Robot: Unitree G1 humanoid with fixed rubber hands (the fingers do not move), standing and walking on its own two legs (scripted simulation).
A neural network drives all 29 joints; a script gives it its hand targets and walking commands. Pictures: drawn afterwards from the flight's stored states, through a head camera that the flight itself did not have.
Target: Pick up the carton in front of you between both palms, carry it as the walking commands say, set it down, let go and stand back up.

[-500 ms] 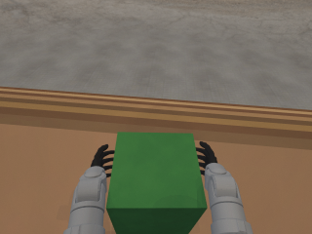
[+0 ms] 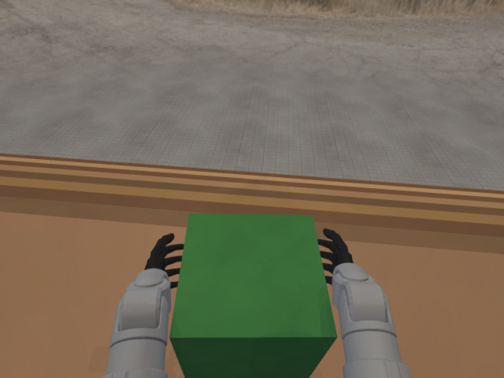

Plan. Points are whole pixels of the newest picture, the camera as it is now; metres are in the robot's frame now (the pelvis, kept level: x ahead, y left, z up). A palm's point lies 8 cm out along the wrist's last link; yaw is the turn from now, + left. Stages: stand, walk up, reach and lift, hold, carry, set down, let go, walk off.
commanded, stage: hold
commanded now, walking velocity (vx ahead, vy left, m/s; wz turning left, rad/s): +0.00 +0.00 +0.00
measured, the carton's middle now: (248, 303) +0.28 +0.00 -0.02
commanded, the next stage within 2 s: carry in 1.22 s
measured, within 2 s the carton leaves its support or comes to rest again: neither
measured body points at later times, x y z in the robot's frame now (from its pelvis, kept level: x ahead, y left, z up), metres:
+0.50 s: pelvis -0.01 +0.00 +0.00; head -0.06 +0.00 +0.45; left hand +0.29 +0.15 +0.04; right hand +0.30 -0.15 +0.04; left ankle +0.01 +0.12 -0.75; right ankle +0.00 -0.13 -0.75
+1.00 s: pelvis +0.00 +0.00 +0.00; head -0.05 +0.00 +0.45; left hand +0.29 +0.15 +0.04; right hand +0.30 -0.15 +0.04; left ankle +0.01 +0.12 -0.75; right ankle +0.00 -0.13 -0.75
